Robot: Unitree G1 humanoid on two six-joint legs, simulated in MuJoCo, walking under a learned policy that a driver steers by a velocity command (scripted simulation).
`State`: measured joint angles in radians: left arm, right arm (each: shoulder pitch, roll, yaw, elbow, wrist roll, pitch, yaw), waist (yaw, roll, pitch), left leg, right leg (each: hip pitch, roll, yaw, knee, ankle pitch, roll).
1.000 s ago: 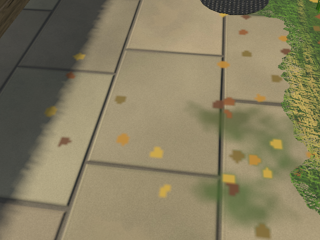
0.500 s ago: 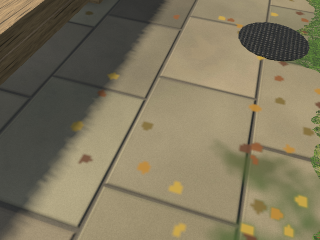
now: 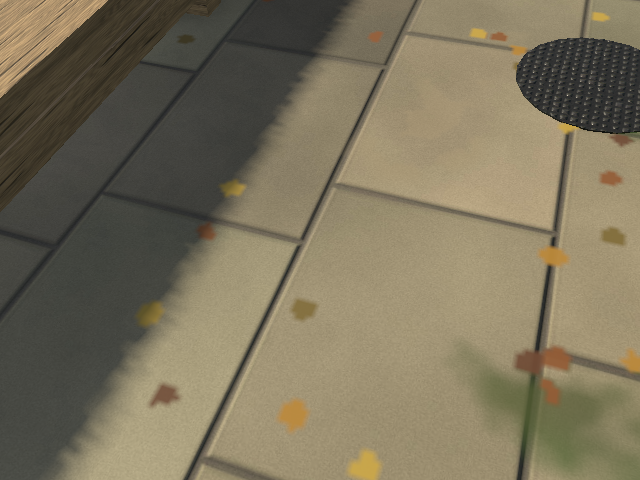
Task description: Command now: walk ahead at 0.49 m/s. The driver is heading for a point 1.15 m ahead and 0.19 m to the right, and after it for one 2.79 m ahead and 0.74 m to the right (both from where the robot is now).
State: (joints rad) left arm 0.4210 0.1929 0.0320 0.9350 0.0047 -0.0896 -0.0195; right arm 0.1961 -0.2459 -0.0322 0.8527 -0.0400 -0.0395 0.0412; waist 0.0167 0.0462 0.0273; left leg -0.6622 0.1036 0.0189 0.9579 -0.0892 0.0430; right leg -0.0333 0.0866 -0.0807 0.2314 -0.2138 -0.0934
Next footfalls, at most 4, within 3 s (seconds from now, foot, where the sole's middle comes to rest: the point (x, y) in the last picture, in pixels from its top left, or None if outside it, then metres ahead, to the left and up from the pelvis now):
0.22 left None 0.31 0.09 -0.78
0.64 right None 0.29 -0.11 -0.78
1.94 left None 0.39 0.10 -0.78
2.42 right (376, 378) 0.72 -0.05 -0.78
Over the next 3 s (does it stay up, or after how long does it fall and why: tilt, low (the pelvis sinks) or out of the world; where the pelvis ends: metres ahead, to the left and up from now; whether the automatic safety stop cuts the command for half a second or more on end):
stays up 0.91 -0.05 -0.03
